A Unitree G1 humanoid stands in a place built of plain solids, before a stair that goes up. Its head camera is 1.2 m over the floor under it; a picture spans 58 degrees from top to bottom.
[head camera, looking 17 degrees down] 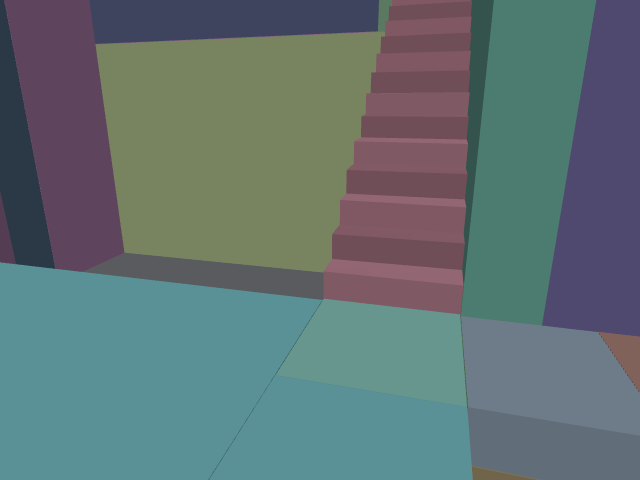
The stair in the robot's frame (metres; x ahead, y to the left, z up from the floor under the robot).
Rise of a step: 0.19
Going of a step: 0.25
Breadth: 0.96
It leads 15 degrees to the right of straight ahead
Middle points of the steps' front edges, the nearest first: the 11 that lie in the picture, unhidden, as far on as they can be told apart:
2.48 -0.49 0.19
2.71 -0.55 0.38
2.92 -0.61 0.57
3.13 -0.66 0.75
3.39 -0.73 0.94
3.67 -0.81 1.13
3.87 -0.87 1.32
4.10 -0.93 1.51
4.37 -1.01 1.70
4.63 -1.07 1.88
4.90 -1.15 2.07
